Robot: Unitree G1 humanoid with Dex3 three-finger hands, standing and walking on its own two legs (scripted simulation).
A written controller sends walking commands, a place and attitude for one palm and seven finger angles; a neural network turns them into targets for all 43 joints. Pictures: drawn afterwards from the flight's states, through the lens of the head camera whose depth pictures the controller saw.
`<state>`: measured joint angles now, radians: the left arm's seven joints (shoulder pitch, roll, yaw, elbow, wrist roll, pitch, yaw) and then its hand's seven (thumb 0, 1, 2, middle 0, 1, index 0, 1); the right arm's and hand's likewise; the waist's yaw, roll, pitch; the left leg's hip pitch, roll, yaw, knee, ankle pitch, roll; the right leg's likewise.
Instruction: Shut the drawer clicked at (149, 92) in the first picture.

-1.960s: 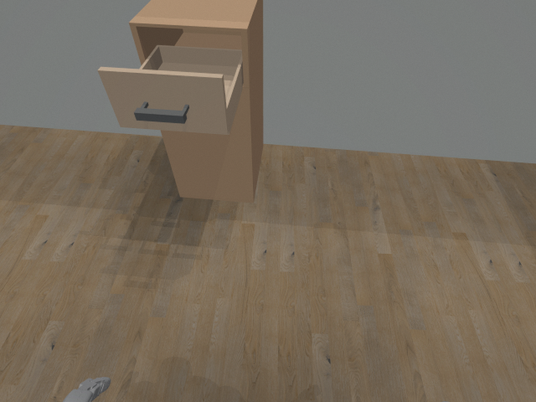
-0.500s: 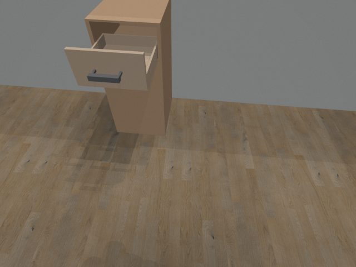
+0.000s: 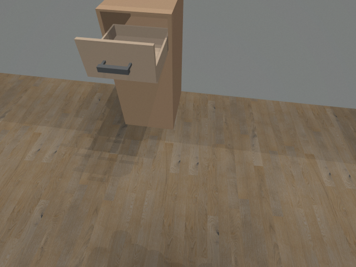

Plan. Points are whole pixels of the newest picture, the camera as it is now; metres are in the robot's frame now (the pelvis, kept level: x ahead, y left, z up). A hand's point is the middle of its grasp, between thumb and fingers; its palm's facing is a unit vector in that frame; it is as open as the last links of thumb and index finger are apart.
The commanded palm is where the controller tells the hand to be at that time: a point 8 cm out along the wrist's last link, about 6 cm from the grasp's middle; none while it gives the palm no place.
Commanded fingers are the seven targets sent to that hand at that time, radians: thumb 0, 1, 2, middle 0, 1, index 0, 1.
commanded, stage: walk to a spot facing it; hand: left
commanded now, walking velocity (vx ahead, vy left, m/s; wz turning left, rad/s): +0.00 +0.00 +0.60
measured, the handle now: (115, 66) +0.85 +0.31 -0.04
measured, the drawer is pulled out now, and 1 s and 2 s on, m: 0.29 0.29 0.29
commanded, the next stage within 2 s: turn to face it in 1.08 s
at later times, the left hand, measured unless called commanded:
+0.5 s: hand out of the picture +0.01 +0.27 -0.16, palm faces +0.27 -0.94 -0.22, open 7.3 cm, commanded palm none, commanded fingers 0.00 0.90 0.90 -0.20 -0.30 -0.20 -0.30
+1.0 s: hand out of the picture +0.02 +0.19 -0.15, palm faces +0.60 -0.76 -0.24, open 7.3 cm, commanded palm none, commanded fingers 0.00 0.90 0.90 -0.20 -0.30 -0.20 -0.30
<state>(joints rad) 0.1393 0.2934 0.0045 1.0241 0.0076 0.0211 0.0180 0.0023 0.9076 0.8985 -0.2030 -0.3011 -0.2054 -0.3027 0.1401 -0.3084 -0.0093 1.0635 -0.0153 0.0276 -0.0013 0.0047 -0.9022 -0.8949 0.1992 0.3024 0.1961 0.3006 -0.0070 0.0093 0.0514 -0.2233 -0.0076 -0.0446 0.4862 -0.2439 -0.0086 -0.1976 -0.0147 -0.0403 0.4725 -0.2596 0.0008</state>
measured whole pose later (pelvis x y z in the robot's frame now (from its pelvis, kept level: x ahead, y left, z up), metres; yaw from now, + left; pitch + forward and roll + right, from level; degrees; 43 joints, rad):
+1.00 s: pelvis +0.15 +0.05 +0.01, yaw +35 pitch -1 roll +1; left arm 0.40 0.16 0.02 1.02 0.02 -0.06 0.02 0.00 0.91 0.90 -0.20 -0.30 -0.20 -0.30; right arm 0.17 -0.28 -0.10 0.96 -0.03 0.04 0.04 0.01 -0.91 -0.90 0.19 0.30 0.19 0.30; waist 0.01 0.03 0.04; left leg -0.64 0.07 0.05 1.07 -0.19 -0.03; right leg -0.01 -0.09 -0.25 0.35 -0.31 0.01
